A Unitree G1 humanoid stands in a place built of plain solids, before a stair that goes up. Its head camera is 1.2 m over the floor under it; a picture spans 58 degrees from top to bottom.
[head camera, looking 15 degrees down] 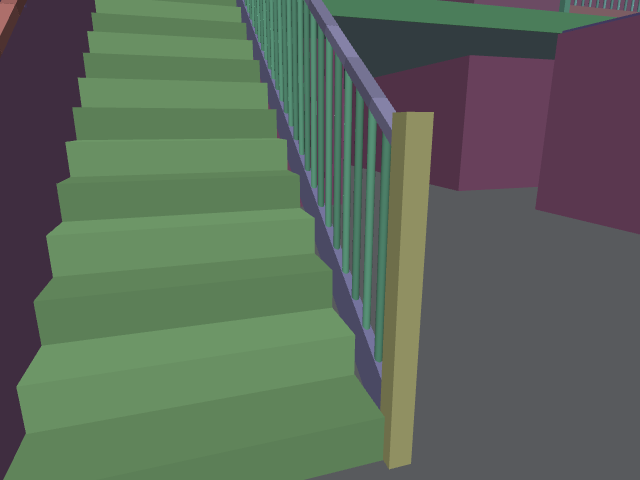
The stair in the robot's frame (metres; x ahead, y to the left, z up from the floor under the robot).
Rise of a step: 0.18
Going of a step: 0.28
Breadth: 1.20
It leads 18 degrees to the left of straight ahead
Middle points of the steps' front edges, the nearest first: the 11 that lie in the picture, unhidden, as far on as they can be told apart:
1.15 0.34 0.19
1.43 0.43 0.37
1.70 0.51 0.56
1.97 0.60 0.74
2.24 0.68 0.93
2.51 0.77 1.11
2.78 0.86 1.30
3.06 0.94 1.48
3.33 1.03 1.67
3.60 1.11 1.85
3.87 1.20 2.04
